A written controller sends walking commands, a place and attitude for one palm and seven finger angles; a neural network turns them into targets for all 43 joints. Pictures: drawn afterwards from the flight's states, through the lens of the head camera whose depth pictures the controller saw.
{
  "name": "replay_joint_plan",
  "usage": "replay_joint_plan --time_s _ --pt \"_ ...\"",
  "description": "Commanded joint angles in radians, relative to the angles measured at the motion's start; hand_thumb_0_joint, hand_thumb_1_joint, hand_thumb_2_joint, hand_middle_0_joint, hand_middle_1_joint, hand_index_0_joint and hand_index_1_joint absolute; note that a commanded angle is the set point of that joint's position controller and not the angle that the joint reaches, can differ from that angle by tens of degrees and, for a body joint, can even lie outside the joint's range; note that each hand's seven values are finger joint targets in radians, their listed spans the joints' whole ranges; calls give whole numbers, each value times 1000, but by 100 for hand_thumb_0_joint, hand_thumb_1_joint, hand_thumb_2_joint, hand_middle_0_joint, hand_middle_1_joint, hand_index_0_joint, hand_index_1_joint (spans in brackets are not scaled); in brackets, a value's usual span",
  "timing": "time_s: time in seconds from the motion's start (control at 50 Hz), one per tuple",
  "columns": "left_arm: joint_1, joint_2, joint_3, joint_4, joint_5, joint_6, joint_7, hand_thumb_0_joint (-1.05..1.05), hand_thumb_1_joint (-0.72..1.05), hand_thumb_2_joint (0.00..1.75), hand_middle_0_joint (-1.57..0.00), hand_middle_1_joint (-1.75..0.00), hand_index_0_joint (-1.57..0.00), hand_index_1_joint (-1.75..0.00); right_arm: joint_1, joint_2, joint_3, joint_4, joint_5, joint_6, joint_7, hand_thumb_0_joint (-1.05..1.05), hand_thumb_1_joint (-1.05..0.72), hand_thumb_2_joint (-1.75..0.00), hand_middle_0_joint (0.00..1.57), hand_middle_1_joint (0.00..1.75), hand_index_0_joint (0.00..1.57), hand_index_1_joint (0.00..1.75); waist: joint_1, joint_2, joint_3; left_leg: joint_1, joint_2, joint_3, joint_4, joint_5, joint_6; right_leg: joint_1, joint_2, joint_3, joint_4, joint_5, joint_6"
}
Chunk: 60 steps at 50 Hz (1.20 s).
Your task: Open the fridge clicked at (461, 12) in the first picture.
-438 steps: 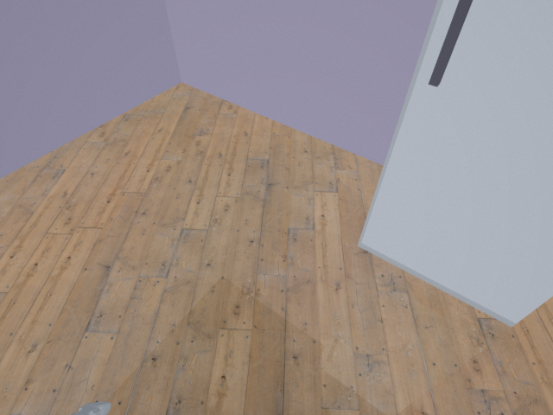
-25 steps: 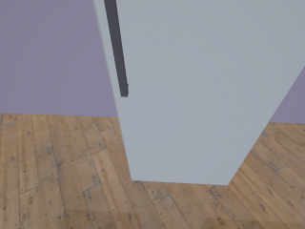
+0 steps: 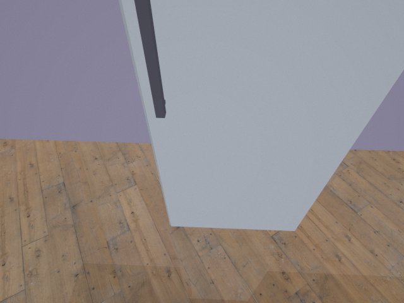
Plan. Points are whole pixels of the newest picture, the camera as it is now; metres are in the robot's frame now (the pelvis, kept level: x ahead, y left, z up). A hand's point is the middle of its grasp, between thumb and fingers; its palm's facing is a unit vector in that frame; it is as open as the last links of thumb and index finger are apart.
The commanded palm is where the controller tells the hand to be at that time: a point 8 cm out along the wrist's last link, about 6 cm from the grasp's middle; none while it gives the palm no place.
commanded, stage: come to a stop and stand still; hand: left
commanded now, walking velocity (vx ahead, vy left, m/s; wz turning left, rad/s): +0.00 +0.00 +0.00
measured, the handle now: (151, 39) +0.55 +0.14 +0.26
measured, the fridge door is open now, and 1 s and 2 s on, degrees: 0 0 0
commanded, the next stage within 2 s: look again from close up in 0.52 s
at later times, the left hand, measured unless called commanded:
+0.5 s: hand out of the picture +0.03 +0.16 -0.17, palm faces +0.01 -0.98 -0.21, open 7.3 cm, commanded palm none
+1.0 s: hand out of the picture +0.06 +0.16 -0.16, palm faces +0.01 -0.97 -0.24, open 7.4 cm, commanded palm none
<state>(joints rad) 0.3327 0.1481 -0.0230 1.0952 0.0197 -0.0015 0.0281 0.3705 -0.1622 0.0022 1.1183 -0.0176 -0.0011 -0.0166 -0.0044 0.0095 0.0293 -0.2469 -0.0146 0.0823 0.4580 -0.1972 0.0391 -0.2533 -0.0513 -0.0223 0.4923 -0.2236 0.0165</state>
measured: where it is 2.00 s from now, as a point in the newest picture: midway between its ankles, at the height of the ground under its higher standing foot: outside the picture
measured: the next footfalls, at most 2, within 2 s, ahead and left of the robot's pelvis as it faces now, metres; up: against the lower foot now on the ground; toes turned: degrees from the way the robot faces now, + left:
none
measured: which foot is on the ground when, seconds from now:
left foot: down 0.00-1.00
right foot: down 0.00-1.00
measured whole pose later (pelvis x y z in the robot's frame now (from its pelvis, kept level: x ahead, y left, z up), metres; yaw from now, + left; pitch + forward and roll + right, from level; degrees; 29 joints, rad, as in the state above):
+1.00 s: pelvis +0.04 -0.03 +0.00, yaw +1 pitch -1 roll +1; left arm 0.22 0.20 -0.01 1.10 0.02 -0.02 0.02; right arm 0.21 -0.20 0.01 1.13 -0.02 -0.02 -0.02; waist 0.01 0.01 0.04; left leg -0.17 0.02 0.05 0.41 -0.22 -0.01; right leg -0.17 -0.01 -0.05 0.45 -0.26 -0.02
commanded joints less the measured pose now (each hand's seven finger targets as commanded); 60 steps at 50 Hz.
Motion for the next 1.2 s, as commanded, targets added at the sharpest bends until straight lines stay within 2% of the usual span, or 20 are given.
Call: replay_joint_plan --time_s 0.0,0.08,0.22,0.34,0.46,0.5,0.64,0.7,0.72,0.8,0.84,0.94,1.0,1.04,1.1,1.18 --pt "40 103 21 -21 -7 -23 5 0 90 90 -20 -30 -20 -30 16 -88 -14 -39 6 -28 -4 0 -90 -90 20 30 20 30 5 -22 60 -55 109 -143 -148 -168 3 -28 -51 94 -118 -152 -57" --pt "36 99 22 -17 -7 -25 7 0 90 90 -20 -30 -20 -30 15 -79 -12 -29 7 -33 -6 0 -90 -90 20 30 20 30 5 -4 50 -30 112 -133 -136 -97 1 -16 -51 84 -108 -85 -56" --pt "22 100 25 -14 -5 -29 10 0 90 90 -20 -30 -20 -30 -13 -75 -14 -26 9 -38 -10 0 -90 -90 20 30 20 30 6 -18 40 11 117 -117 -106 34 0 0 -53 80 -100 17 -51" --pt "5 123 31 -19 -4 -32 8 0 90 90 -20 -30 -20 -30 -46 -92 -17 -28 8 -38 -11 0 -90 -90 20 30 20 30 7 -21 29 35 114 -112 -99 63 -4 14 -61 84 -110 46 -53" --pt "-24 145 34 -24 -6 -32 5 0 90 90 -20 -30 -20 -30 -77 -115 -17 -32 5 -37 -10 0 -90 -90 20 30 20 30 6 -3 22 50 119 -113 -106 72 -7 24 -60 87 -115 57 -55" --pt "-29 150 34 -26 -6 -31 3 0 90 90 -20 -30 -20 -30 -89 -121 -17 -35 6 -36 -10 0 -90 -90 20 30 20 30 8 -16 30 48 119 -114 -111 53 -8 20 -60 89 -124 36 -53" --pt "-50 174 38 -31 -6 -34 1 0 90 90 -20 -30 -20 -30 -106 -142 -16 -33 4 -38 -9 0 -90 -90 20 30 20 30 8 -23 -2 67 121 -111 -105 100 -12 53 -66 86 -121 102 -56" --pt "-61 181 39 -32 -6 -33 0 0 90 90 -20 -30 -20 -30 -117 -146 -16 -31 4 -37 -9 0 -90 -90 20 30 20 30 10 -16 8 63 122 -111 -113 88 -14 51 -66 86 -128 85 -56" --pt "-59 182 39 -33 -5 -33 0 0 90 90 -20 -30 -20 -30 -115 -143 -15 -31 4 -36 -9 0 -90 -90 20 30 20 30 11 -32 13 62 123 -112 -111 93 -13 52 -64 84 -129 96 -56" --pt "-66 186 40 -31 -8 -34 -1 0 90 90 -20 -30 -20 -30 -123 -152 -15 -28 3 -37 -9 0 -90 -90 20 30 20 30 10 -22 -5 76 122 -112 -111 103 -15 61 -68 86 -132 103 -57" --pt "-68 195 41 -33 -7 -36 0 0 90 90 -20 -30 -20 -30 -123 -157 -14 -26 4 -38 -10 0 -90 -90 20 30 20 30 11 -18 -18 82 125 -110 -107 135 -15 80 -70 84 -123 153 -58" --pt "-72 201 43 -32 -7 -37 0 0 90 90 -20 -30 -20 -30 -129 -161 -14 -25 4 -38 -11 0 -90 -90 20 30 20 30 12 -28 -20 85 125 -109 -106 142 -18 90 -73 80 -126 180 -58" --pt "-76 200 43 -31 -8 -35 -1 0 90 90 -20 -30 -20 -30 -134 -162 -14 -23 2 -37 -11 0 -90 -90 20 30 20 30 12 -8 -3 85 125 -111 -115 127 -19 76 -70 83 -137 144 -58" --pt "-70 205 43 -31 -7 -37 0 0 90 90 -20 -30 -20 -30 -131 -160 -12 -20 3 -37 -11 0 -90 -90 20 30 20 30 13 -19 -14 87 125 -108 -109 139 -20 92 -73 82 -137 174 -59" --pt "-73 204 42 -30 -8 -36 -1 0 90 90 -20 -30 -20 -30 -133 -163 -12 -21 3 -34 -10 0 -90 -90 20 30 20 30 11 -34 -1 85 122 -110 -115 113 -22 79 -72 85 -151 138 -58" --pt "-75 206 42 -31 -8 -36 -2 0 90 90 -20 -30 -20 -30 -135 -161 -11 -20 2 -32 -9 0 -90 -90 20 30 20 30 12 -21 15 76 121 -107 -118 93 -25 70 -73 87 -164 106 -58"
